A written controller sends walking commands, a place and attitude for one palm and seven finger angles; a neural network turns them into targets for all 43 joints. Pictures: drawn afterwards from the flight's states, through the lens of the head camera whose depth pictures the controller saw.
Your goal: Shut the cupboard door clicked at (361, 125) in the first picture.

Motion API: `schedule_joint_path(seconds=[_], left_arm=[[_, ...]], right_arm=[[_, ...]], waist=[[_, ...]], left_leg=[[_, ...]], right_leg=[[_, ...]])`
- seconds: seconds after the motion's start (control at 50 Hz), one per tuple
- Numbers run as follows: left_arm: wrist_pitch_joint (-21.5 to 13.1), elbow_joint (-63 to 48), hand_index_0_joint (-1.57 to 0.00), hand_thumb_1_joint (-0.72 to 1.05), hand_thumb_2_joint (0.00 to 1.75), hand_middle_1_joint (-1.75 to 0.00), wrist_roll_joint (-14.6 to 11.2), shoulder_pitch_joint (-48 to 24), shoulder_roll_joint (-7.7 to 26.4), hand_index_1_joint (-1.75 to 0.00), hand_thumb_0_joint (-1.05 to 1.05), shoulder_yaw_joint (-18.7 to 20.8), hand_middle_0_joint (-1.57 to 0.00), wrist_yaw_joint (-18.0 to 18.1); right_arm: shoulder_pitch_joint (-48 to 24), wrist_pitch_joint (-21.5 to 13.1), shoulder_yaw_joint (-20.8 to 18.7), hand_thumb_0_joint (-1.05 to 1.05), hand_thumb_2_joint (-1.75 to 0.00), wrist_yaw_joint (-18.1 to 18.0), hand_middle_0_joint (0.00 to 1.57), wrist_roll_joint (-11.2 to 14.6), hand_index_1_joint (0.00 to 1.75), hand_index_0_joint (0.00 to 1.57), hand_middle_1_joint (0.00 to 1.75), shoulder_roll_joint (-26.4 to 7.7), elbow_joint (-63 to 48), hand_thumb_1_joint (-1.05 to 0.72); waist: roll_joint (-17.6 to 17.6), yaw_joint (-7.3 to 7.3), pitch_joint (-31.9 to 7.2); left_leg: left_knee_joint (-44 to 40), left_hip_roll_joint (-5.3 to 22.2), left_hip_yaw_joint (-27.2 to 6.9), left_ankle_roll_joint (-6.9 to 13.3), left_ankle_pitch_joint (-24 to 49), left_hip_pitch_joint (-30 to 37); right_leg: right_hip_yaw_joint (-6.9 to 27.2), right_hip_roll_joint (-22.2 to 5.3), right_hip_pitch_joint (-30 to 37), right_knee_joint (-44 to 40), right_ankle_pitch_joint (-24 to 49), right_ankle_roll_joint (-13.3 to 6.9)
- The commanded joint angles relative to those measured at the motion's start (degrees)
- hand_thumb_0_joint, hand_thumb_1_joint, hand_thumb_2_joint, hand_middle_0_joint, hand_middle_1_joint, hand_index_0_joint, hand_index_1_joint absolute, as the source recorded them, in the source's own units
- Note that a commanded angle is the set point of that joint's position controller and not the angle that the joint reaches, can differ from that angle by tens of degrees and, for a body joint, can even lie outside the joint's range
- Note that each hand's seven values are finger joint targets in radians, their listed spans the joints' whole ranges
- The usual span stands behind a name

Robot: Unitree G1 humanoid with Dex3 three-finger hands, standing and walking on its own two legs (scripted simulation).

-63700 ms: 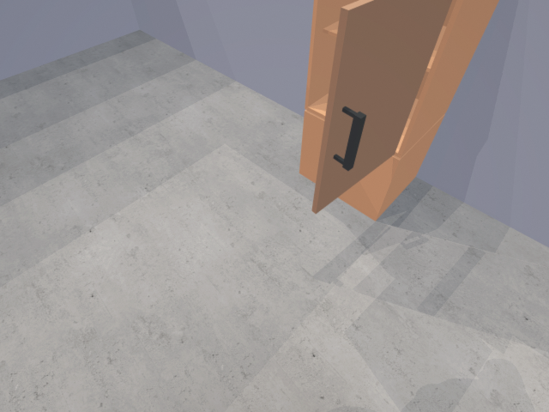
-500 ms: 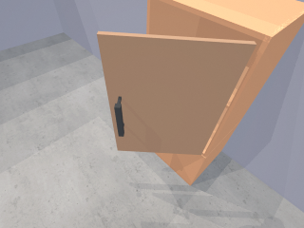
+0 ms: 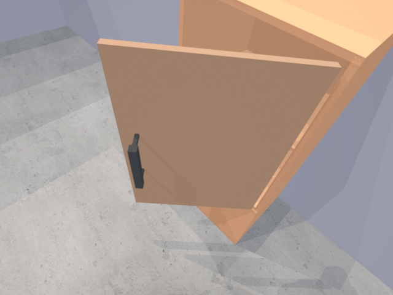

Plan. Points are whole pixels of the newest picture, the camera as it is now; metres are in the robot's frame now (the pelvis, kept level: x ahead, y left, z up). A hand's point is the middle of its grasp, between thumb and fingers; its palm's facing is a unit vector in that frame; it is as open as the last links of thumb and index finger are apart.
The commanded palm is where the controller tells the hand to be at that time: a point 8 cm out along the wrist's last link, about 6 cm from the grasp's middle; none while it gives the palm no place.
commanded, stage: come to a stop and stand still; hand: left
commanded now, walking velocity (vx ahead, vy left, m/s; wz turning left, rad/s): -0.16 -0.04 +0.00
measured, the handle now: (138, 162) +0.42 +0.19 -0.04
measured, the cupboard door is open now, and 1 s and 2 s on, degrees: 44 44 44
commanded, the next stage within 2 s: look again from close up in 0.70 s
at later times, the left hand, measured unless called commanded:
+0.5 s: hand out of the picture +0.00 +0.14 -0.17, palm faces +0.00 -0.97 -0.23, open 7.4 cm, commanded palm none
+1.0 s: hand out of the picture -0.05 +0.14 -0.17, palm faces +0.03 -0.98 -0.17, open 7.4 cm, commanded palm none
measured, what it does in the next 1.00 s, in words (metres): steps on the spot: right foot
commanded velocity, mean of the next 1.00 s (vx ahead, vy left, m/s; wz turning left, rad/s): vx -0.02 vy -0.01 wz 0.00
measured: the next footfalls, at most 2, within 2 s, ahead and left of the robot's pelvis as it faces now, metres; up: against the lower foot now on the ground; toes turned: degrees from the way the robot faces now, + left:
right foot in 0.34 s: +0.00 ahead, -0.17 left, +0.00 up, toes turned -1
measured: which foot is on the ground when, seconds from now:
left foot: down 0.00-1.00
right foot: up 0.00-0.32, down 0.34-1.00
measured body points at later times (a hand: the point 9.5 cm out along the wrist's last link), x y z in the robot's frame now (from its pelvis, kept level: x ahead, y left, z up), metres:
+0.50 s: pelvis -0.05 -0.04 +0.00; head -0.07 -0.05 +0.45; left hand +0.00 +0.19 -0.15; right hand +0.00 -0.29 -0.15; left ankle +0.02 +0.07 -0.73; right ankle -0.05 -0.17 -0.73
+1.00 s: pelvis -0.04 -0.03 +0.01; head -0.03 -0.02 +0.46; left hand -0.05 +0.19 -0.15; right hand -0.04 -0.25 -0.15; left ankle +0.02 +0.07 -0.73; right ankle -0.05 -0.17 -0.73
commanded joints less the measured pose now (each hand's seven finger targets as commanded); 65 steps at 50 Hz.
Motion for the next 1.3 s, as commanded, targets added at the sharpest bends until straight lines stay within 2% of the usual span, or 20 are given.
schedule_joint_path(seconds=[0.0,0.1,0.16,0.24,0.26,0.28,0.3,0.32,0.34,0.36,0.38,0.4,0.44,0.5,0.58,0.64,0.7,0.8,0.92,1.28], left_arm=[[0.5,-3.0,-0.20,0.90,0.90,-0.30,0.1,2.5,5.7,-0.30,0.00,1.4,-0.20,1.3],[1.9,-5.2,-0.20,0.90,0.90,-0.30,0.6,-0.1,4.1,-0.30,0.00,2.6,-0.20,0.6],[2.6,-7.1,-0.20,0.90,0.90,-0.30,0.7,-1.9,3.6,-0.30,0.00,3.2,-0.20,0.3],[2.0,-8.2,-0.20,0.90,0.90,-0.30,0.8,-3.1,3.2,-0.30,0.00,3.0,-0.20,-0.3],[0.8,-6.7,-0.20,0.90,0.90,-0.30,0.7,1.5,8.1,-0.30,0.00,2.4,-0.20,0.8],[-0.9,-7.6,-0.20,0.90,0.90,-0.30,0.9,1.9,8.3,-0.30,0.00,2.5,-0.20,0.6],[-1.2,-10.5,-0.20,0.90,0.90,-0.30,1.2,-4.8,11.5,-0.30,0.00,3.0,-0.20,0.6],[-1.6,-11.7,-0.20,0.90,0.90,-0.30,0.9,-6.0,11.9,-0.30,0.00,2.4,-0.20,0.8],[-1.7,-12.1,-0.20,0.90,0.90,-0.30,1.1,-8.5,13.5,-0.30,0.00,1.9,-0.20,0.7],[-1.1,-12.7,-0.20,0.90,0.90,-0.30,1.1,-9.2,14.1,-0.30,0.00,2.0,-0.20,0.3],[-1.5,-13.1,-0.20,0.90,0.90,-0.30,1.0,-9.8,13.7,-0.30,0.00,2.1,-0.20,0.4],[-1.2,-12.9,-0.20,0.90,0.90,-0.30,0.7,-10.9,13.3,-0.30,0.00,2.1,-0.20,0.4],[-0.2,-13.1,-0.20,0.90,0.90,-0.30,0.6,-9.9,12.6,-0.30,0.00,1.8,-0.20,0.3],[0.3,-12.7,-0.20,0.90,0.90,-0.30,0.6,-6.9,12.9,-0.30,0.00,2.1,-0.20,0.1],[-0.1,-12.4,-0.20,0.90,0.90,-0.30,0.5,-5.3,12.3,-0.30,0.00,2.3,-0.20,0.0],[-0.2,-11.9,-0.20,0.90,0.90,-0.30,0.1,-4.9,11.7,-0.30,0.00,2.2,-0.20,-0.2],[-0.5,-11.1,-0.20,0.90,0.90,-0.30,0.1,-4.0,10.9,-0.30,0.00,1.9,-0.20,-0.2],[-0.9,-9.0,-0.20,0.90,0.90,-0.30,-0.1,-2.8,9.8,-0.30,0.00,1.4,-0.20,-0.2],[-1.2,-6.6,-0.20,0.90,0.90,-0.30,0.0,-1.5,8.7,-0.30,0.00,1.0,-0.20,-0.1],[-1.4,-3.2,-0.20,0.90,0.90,-0.30,0.4,-1.6,9.3,-0.30,0.00,0.6,-0.20,-0.1]], right_arm=[[7.0,0.1,-1.0,0.00,-0.90,-1.8,0.20,0.1,0.30,0.20,0.30,-8.7,0.0,-0.90],[5.0,0.8,-3.0,0.00,-0.90,-1.7,0.20,-0.6,0.30,0.20,0.30,-10.6,-2.2,-0.90],[3.0,1.4,-3.7,0.00,-0.90,-1.1,0.20,-1.1,0.30,0.20,0.30,-10.6,-4.1,-0.90],[0.8,1.9,-3.9,0.00,-0.90,0.0,0.20,-1.6,0.30,0.20,0.30,-10.4,-5.0,-0.90],[-1.4,1.5,-4.9,0.00,-0.90,0.3,0.20,-0.4,0.30,0.20,0.30,-16.0,-6.4,-0.90],[-1.8,1.0,-4.1,0.00,-0.90,0.4,0.20,-0.5,0.30,0.20,0.30,-14.1,-8.5,-0.90],[3.1,1.0,-3.3,0.00,-0.90,1.3,0.20,0.0,0.30,0.20,0.30,-7.3,-8.9,-0.90],[2.3,1.7,-2.7,0.00,-0.90,1.7,0.20,-0.7,0.30,0.20,0.30,-6.7,-8.5,-0.90],[3.8,2.0,-2.8,0.00,-0.90,1.9,0.20,-0.7,0.30,0.20,0.30,-6.6,-8.3,-0.90],[4.1,2.0,-3.1,0.00,-0.90,2.4,0.20,-0.8,0.30,0.20,0.30,-6.5,-8.2,-0.90],[4.2,2.3,-2.8,0.00,-0.90,2.3,0.20,-0.8,0.30,0.20,0.30,-7.3,-8.0,-0.90],[4.9,2.1,-3.1,0.00,-0.90,2.1,0.20,-0.7,0.30,0.20,0.30,-9.4,-8.0,-0.90],[5.8,2.5,-2.9,0.00,-0.90,2.1,0.20,-0.9,0.30,0.20,0.30,-9.3,-7.6,-0.90],[6.8,2.7,-2.5,0.00,-0.90,2.0,0.20,-1.2,0.30,0.20,0.30,-9.7,-7.5,-0.90],[9.9,2.2,-2.0,0.00,-0.90,1.8,0.20,-1.1,0.30,0.20,0.30,-8.8,-6.6,-0.90],[11.0,1.8,-1.7,0.00,-0.90,1.6,0.20,-1.1,0.30,0.20,0.30,-8.9,-5.7,-0.90],[11.3,1.4,-1.5,0.00,-0.90,1.5,0.20,-0.9,0.30,0.20,0.30,-8.6,-4.9,-0.90],[11.3,0.7,-1.0,0.00,-0.90,1.3,0.20,-0.5,0.30,0.20,0.30,-8.3,-2.7,-0.90],[10.7,0.2,-0.9,0.00,-0.90,1.1,0.20,-0.2,0.30,0.20,0.30,-8.2,-0.8,-0.90],[5.2,-0.2,-0.9,0.00,-0.90,0.9,0.20,0.1,0.30,0.20,0.30,-9.9,1.1,-0.90]], waist=[[14.5,-2.10,-1.6],[6.0,-1.83,-5.7],[6.8,-1.70,-6.0],[11.5,-1.35,-4.3],[2.0,0.93,-9.6],[0.7,1.52,-8.4],[-11.1,-3.36,-6.7],[-7.3,-2.66,-5.0],[-1.3,-4.39,-5.4],[3.9,-4.99,-3.9],[-3.4,-4.90,-2.5],[-4.6,-5.19,-0.1],[-0.6,-4.66,4.9],[3.4,-3.25,8.6],[0.6,-3.21,4.8],[2.5,-3.05,1.8],[1.2,-2.61,1.5],[3.9,-2.28,1.4],[3.7,-2.22,0.3],[3.3,-1.87,0.4]], left_leg=[[-12.8,18.9,-17.5,9.6,59.9,12.3],[-13.2,19.0,-15.2,10.6,49.5,11.5],[-15.6,17.6,-13.8,9.4,33.8,5.7],[-18.4,14.8,-13.4,6.8,10.7,0.2],[-7.1,13.6,-10.0,2.5,18.3,6.7],[1.5,9.1,-9.1,0.5,26.5,8.4],[1.7,4.0,-5.0,-2.6,5.6,-0.6],[3.3,2.1,-3.8,-3.8,-3.7,-0.8],[2.0,1.3,-2.9,-4.5,-3.9,3.6],[-0.5,-0.4,-1.6,-4.6,-0.1,6.5],[-0.7,1.0,-2.8,-4.1,1.1,4.9],[-1.7,2.2,-4.5,-3.5,0.7,4.3],[-4.9,2.9,-6.6,-3.1,-5.5,2.0],[-9.5,3.1,-8.4,-2.4,-11.1,-4.4],[-8.4,2.6,-7.3,-2.5,-7.1,-2.0],[-9.1,2.9,-8.4,-2.4,-6.6,-1.6],[-9.9,3.4,-8.9,-2.4,-4.8,-2.0],[-12.0,4.5,-10.0,-2.1,-0.7,-0.8],[-13.1,5.2,-10.0,-1.9,3.8,1.9],[-15.7,5.6,-9.9,-1.7,8.6,6.4]], right_leg=[[2.2,-3.7,-10.1,9.3,-7.8,1.3],[2.0,-4.0,-12.6,17.4,-4.1,1.6],[2.1,-3.5,-11.8,21.2,-2.4,1.6],[-0.3,-3.2,-7.4,10.7,0.6,1.2],[2.9,-5.0,-8.2,0.6,5.0,0.3],[2.5,-5.9,-6.3,-14.7,20.3,0.4],[10.9,-12.8,-3.7,-11.7,25.9,-2.5],[13.5,-15.6,-7.3,-11.6,23.9,-5.4],[10.2,-15.0,-11.3,-12.0,12.7,-6.7],[7.6,-12.3,-14.5,-9.9,8.0,-5.0],[7.2,-9.6,-14.2,-9.7,8.3,-4.1],[6.8,-9.7,-16.4,-9.9,3.3,-3.7],[6.7,-8.4,-20.9,-11.6,-10.6,-3.0],[6.5,-6.8,-19.3,-11.0,-13.1,-2.4],[7.0,-7.6,-17.1,-12.0,-11.5,-3.0],[6.5,-7.5,-14.7,-10.8,-8.6,-2.9],[6.2,-7.5,-12.4,-11.2,-5.5,-2.6],[4.9,-6.7,-9.6,-10.7,1.8,-1.9],[3.7,-6.6,-7.3,-10.8,7.6,-1.1],[2.8,-7.6,-4.4,-13.2,12.5,0.2]])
